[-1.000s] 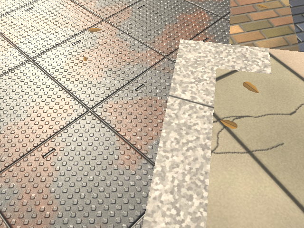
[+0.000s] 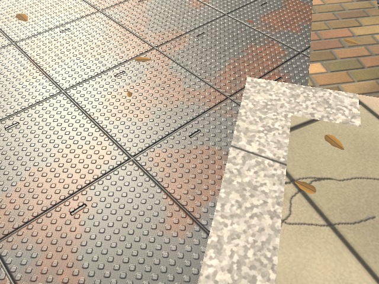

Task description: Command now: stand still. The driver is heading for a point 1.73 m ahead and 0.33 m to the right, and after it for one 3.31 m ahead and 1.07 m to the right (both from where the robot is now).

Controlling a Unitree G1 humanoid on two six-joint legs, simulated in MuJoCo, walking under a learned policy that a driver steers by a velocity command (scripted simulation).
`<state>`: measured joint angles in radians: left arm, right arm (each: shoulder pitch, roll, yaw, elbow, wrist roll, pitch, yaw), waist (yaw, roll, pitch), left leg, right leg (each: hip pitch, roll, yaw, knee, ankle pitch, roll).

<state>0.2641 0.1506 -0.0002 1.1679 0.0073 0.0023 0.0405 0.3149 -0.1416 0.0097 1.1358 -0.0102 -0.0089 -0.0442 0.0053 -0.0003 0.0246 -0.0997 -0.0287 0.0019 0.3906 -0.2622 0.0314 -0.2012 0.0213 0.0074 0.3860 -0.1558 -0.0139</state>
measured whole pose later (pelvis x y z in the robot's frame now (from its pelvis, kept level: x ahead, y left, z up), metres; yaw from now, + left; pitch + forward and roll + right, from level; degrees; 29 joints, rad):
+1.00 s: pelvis +0.02 +0.01 +0.00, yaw +0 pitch -1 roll +0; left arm 0.30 0.12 0.00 1.19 0.01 0.00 0.05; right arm 0.36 -0.11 0.01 1.15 -0.01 -0.02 -0.05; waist 0.00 0.00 0.03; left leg -0.07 -0.05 0.00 0.38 -0.28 0.05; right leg -0.19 0.00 0.01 0.40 -0.19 0.01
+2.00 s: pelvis +0.22 -0.05 +0.00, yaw +0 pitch +0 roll +0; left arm 0.45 0.13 0.03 1.09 0.02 -0.09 0.00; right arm 0.23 -0.19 -0.05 0.99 -0.03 -0.06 0.03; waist 0.01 0.04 0.02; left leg -0.56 0.08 0.03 1.06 -0.19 0.07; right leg -0.03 0.07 -0.09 0.27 -0.24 -0.09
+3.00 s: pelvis +0.78 -0.09 -0.01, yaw -19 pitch +0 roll +0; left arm 0.29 0.24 0.08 0.97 0.00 -0.05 0.00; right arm 0.20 -0.21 -0.05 0.88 -0.04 -0.08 0.00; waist 0.01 0.01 0.06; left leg -0.51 0.10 -0.01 1.18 -0.31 0.00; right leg -0.21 0.15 -0.04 0.39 -0.19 -0.16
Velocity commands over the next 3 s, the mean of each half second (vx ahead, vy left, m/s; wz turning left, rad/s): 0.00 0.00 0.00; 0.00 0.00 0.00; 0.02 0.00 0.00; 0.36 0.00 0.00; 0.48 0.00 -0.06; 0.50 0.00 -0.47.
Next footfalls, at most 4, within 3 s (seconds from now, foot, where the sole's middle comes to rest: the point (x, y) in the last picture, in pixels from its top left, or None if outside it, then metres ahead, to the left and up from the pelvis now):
1.76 right None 0.20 -0.12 -0.78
2.26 left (189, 281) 0.54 0.03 -0.78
2.82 right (231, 214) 0.82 -0.13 -0.78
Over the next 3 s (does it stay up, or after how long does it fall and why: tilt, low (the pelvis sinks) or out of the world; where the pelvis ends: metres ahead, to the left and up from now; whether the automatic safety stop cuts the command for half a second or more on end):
stays up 0.78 -0.09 -0.01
